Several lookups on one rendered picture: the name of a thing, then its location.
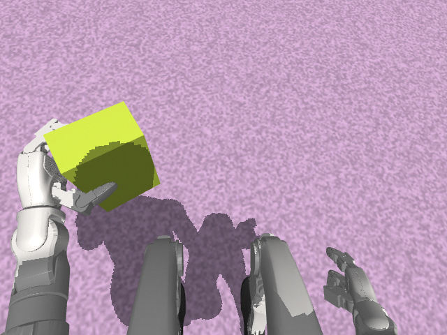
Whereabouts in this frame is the left robot arm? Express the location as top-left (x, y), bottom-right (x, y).
top-left (0, 205), bottom-right (70, 335)

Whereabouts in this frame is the carton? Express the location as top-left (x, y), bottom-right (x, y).
top-left (43, 101), bottom-right (160, 212)

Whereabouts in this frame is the left robot hand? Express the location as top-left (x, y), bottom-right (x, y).
top-left (17, 119), bottom-right (118, 216)

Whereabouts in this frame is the right robot hand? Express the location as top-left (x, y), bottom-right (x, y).
top-left (323, 247), bottom-right (378, 315)

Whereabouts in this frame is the right robot foot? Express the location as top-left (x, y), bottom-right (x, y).
top-left (240, 276), bottom-right (265, 335)

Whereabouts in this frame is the right robot arm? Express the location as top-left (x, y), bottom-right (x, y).
top-left (353, 300), bottom-right (397, 335)

